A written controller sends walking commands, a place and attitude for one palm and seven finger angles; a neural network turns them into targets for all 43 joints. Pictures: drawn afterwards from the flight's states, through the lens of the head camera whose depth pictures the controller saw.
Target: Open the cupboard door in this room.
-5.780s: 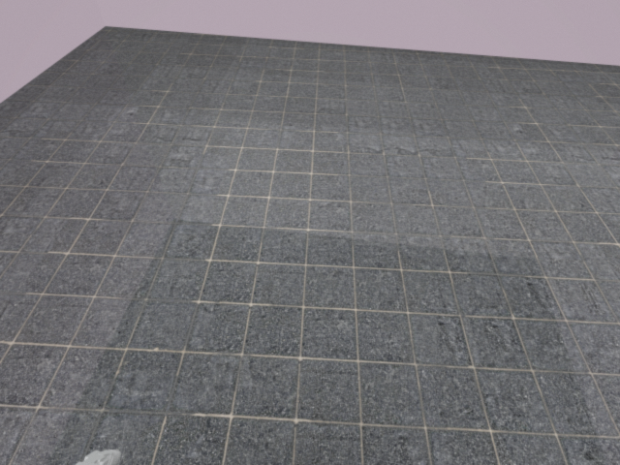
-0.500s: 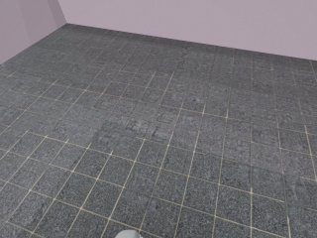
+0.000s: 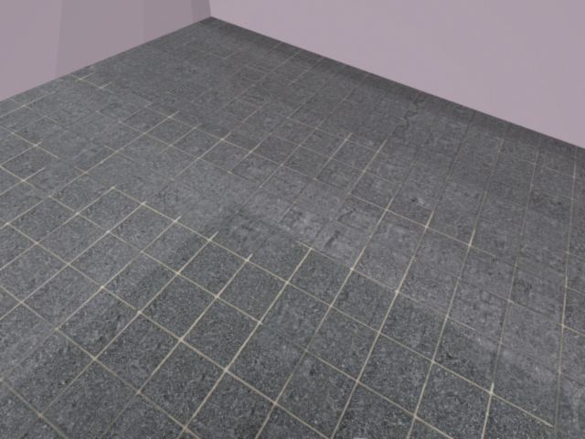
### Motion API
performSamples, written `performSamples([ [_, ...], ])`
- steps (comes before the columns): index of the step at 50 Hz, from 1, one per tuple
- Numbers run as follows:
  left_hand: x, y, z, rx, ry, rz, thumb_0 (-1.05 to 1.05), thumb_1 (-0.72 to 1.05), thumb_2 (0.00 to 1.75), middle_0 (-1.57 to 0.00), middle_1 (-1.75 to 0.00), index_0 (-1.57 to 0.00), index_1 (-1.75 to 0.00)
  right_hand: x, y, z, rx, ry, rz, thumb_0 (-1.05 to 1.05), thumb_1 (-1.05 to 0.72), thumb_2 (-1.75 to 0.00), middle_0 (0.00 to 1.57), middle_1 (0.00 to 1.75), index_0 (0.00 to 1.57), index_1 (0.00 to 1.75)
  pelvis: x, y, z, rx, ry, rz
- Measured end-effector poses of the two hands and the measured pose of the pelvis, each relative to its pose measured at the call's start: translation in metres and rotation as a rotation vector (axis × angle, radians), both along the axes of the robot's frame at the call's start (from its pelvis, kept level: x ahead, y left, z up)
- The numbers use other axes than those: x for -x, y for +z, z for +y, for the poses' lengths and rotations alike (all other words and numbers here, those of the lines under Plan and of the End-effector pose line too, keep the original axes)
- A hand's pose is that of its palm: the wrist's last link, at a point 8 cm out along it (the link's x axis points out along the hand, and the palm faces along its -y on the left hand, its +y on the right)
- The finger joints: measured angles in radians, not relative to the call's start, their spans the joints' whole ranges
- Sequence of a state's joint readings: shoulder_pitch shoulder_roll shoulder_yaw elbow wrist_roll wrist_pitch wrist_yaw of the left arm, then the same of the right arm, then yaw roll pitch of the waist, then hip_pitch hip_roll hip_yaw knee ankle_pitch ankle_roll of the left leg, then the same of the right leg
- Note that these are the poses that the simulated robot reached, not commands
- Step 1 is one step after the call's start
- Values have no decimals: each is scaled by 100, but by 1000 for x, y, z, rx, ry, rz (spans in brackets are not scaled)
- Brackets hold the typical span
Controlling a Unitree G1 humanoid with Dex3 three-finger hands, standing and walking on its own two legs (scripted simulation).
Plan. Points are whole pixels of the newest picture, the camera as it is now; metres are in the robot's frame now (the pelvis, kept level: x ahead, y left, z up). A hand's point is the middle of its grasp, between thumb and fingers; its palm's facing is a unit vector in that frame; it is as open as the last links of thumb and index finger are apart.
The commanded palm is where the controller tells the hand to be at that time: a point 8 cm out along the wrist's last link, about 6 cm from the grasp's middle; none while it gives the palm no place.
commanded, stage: turn or walk to find it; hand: left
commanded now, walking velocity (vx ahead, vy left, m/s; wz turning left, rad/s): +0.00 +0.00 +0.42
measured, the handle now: out of the picture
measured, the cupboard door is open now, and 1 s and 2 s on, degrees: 0 0 0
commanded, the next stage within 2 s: none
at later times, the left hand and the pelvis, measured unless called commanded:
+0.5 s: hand out of the picture -0.03 +0.17 -0.16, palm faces +0.26 -0.93 -0.25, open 7.4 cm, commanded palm none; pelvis -0.04 -0.03 +0.00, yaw +14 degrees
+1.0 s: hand out of the picture -0.06 +0.20 -0.15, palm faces +0.43 -0.85 -0.29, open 7.4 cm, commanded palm none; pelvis -0.07 -0.04 -0.01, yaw +25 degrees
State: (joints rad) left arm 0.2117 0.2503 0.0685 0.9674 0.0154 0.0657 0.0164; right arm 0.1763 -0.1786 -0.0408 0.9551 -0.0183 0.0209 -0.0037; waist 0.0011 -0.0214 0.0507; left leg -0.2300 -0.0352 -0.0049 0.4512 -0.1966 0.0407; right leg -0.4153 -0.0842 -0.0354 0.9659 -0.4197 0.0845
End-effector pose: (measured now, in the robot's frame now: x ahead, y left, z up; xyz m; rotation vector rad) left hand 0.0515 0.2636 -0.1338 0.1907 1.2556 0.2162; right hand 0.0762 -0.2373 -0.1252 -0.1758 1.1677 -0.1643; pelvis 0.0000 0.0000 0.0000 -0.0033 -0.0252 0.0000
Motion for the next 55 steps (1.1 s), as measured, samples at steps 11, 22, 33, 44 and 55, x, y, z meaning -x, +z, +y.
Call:
performSamples([
  [11, 12, 15, -48, -32, 39, -119, 0, 90, 90, -20, -29, -20, -30, 36, -31, -38, -49, 36, 111, 0, -90, -90, 21, 30, 20, 30, 23, -8, -35, -22, 110, 3],
  [22, 79, 11, -60, 0, 168, -41, 0, 90, 90, -20, -29, -21, -30, 37, -20, -52, 1, 137, 190, 0, -91, -90, 20, 30, 20, 30, 35, 0, -38, -38, 224, 4],
  [33, 166, -24, -12, 26, 324, 83, 1, 90, 90, -20, -29, -20, -30, -15, -7, 13, 50, 313, 25, 0, -91, -90, 20, 30, 20, 30, 59, -14, -5, -11, 305, 9],
  [44, 158, 4, -6, -18, 372, -19, 1, 91, 90, -20, -29, -20, -30, -14, -7, 35, -11, 391, 22, 0, -90, -90, 21, 30, 20, 30, 67, -2, -11, -9, 390, 14],
  [55, 154, 24, -61, -73, 422, -128, 0, 90, 90, -20, -29, -20, -30, -9, -34, -14, -38, 431, 121, 0, -90, -90, 20, 30, 20, 30, 69, -6, -53, -41, 503, 3],
])
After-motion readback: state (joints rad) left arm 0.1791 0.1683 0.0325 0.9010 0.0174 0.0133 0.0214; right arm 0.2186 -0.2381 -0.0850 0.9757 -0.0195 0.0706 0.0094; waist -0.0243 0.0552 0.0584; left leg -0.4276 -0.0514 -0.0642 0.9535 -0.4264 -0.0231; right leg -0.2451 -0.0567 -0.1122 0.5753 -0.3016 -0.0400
